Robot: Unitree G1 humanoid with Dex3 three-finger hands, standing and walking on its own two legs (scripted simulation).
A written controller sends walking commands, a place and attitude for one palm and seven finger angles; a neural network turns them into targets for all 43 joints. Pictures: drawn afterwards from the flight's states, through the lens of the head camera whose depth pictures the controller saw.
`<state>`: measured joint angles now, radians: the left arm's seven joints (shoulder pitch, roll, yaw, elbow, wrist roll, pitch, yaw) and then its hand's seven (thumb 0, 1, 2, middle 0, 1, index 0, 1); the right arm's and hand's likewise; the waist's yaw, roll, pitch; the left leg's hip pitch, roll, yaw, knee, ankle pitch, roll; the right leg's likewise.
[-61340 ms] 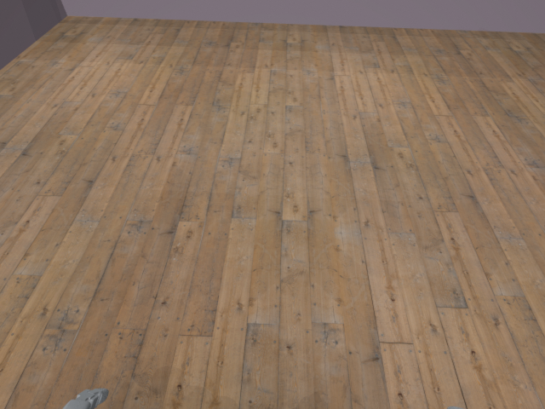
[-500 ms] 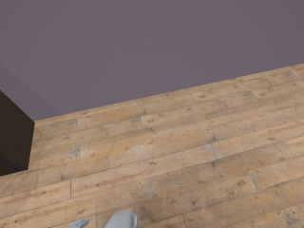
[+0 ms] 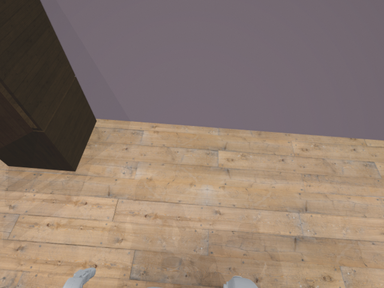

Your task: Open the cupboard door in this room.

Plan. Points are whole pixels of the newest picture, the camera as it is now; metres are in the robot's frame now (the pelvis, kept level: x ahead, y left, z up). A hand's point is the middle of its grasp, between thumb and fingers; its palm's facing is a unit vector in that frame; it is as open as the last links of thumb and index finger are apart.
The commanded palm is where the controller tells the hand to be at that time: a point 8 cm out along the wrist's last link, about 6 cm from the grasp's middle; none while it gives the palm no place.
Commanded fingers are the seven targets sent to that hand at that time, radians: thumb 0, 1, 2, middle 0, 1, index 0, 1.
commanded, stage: turn to face it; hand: left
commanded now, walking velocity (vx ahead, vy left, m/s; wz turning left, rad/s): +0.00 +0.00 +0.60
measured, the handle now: out of the picture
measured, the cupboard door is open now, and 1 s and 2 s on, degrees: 48 48 48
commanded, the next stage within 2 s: take the last steps up to it in 1.12 s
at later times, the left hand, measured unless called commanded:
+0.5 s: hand out of the picture -0.03 +0.20 -0.19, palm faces +0.38 -0.90 -0.22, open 7.3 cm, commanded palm none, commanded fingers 0.00 0.90 0.90 -0.20 -0.30 -0.20 -0.30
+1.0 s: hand out of the picture +0.01 +0.20 -0.16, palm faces +0.54 -0.79 -0.27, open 7.4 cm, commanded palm none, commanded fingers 0.00 0.90 0.90 -0.20 -0.30 -0.20 -0.30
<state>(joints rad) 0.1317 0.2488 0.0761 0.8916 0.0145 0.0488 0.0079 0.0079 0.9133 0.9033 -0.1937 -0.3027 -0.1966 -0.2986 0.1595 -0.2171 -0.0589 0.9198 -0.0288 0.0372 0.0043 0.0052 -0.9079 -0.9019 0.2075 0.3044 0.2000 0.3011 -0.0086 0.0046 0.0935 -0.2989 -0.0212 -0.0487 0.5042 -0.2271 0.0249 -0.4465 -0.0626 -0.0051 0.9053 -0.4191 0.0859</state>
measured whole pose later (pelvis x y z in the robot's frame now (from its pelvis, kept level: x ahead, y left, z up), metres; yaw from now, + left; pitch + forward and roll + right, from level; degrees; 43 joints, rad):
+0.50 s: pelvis +0.00 -0.01 -0.02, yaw +21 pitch +1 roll +0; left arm 0.23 0.23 0.06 0.91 0.02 0.01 0.01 0.00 0.91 0.90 -0.20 -0.30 -0.20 -0.30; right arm 0.11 -0.24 -0.07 0.93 -0.02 0.06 0.03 0.01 -0.91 -0.90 0.20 0.30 0.19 0.30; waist 0.00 -0.04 0.11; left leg -0.31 0.02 0.09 0.61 -0.28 -0.01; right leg -0.26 -0.19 -0.26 0.69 -0.40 0.06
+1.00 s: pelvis +0.02 -0.03 -0.01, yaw +34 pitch +1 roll +0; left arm 0.12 0.19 0.05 0.88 0.02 0.00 0.02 0.01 0.91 0.90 -0.20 -0.30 -0.20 -0.30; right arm 0.20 -0.22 -0.08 0.96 -0.02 0.06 0.00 0.01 -0.91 -0.90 0.21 0.30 0.20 0.30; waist -0.03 0.04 0.09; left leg -0.37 -0.05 -0.11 0.70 -0.39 -0.01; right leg -0.28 -0.02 -0.05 0.57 -0.31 0.01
